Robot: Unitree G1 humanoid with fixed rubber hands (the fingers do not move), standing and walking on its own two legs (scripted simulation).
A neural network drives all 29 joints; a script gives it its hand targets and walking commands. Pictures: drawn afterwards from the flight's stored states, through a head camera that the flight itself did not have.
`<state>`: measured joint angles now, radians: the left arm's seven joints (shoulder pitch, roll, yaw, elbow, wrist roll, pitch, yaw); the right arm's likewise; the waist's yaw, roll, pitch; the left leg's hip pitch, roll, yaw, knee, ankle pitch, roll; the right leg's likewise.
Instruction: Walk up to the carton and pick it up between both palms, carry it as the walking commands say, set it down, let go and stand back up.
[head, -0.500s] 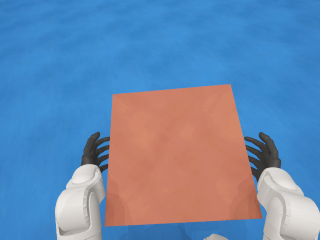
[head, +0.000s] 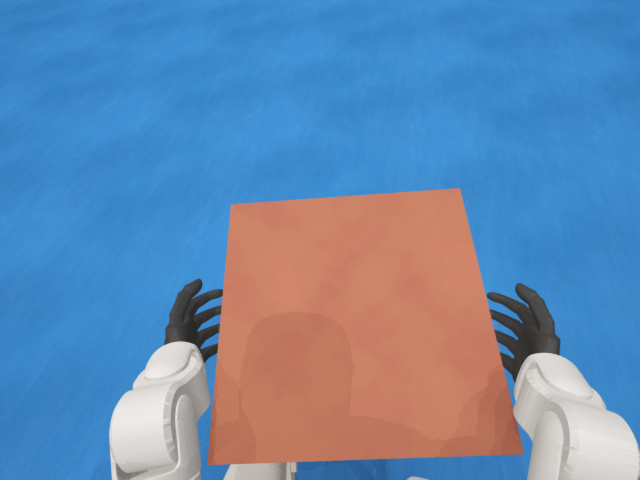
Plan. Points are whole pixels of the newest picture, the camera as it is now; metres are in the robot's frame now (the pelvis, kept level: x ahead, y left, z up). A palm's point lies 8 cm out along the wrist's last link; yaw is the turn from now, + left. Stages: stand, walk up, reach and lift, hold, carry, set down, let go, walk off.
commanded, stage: carry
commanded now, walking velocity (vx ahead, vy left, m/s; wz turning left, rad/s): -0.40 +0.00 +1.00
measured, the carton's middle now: (352, 329) +0.29 -0.03 +0.01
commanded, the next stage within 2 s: none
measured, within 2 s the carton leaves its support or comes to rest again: neither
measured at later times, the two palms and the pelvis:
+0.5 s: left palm out of the picture -0.06 +0.29 +0.06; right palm out of the picture +0.11 -0.03 +0.04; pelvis -0.19 +0.01 -0.02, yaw +27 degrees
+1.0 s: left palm out of the picture -0.41 +0.23 +0.05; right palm out of the picture -0.11 +0.03 +0.06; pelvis -0.38 -0.05 -0.01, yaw +50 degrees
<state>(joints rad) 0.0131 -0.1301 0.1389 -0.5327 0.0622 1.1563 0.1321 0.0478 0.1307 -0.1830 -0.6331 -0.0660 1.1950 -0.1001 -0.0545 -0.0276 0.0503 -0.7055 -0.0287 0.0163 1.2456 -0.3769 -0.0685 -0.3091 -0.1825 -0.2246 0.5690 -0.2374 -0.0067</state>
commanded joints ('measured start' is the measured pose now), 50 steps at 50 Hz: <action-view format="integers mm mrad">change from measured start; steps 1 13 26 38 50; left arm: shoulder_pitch -449 -554 -375 -305 -669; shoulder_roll -808 -963 -886 -750 -932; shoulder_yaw -677 -765 -770 -642 -893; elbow -130 -91 -115 -53 -221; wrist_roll -322 -395 -418 -281 -512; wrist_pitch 16 40 -20 48 8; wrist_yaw -253 -262 -288 -225 -296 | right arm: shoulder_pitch -540 -511 -438 -438 -458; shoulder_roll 805 861 803 731 875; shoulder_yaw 855 781 851 828 753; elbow -82 -47 -125 -11 -28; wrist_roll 431 363 351 388 312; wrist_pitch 8 18 -38 45 -50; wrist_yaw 250 255 229 234 225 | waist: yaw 27 52 50 52 32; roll -165 222 -407 -215 213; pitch -282 -297 -372 -351 -386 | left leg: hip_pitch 195 451 35 394 484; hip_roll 81 268 -50 23 269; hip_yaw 67 -246 13 177 -165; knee -236 -744 -117 -646 -932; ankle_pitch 19 685 -209 30 -41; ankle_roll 9 178 -7 19 214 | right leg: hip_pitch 63 -314 156 85 -290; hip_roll -165 34 -446 -237 59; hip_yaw -27 164 500 56 163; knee -84 625 -269 -24 496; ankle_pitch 202 -245 405 215 -158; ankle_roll -63 103 -236 -29 78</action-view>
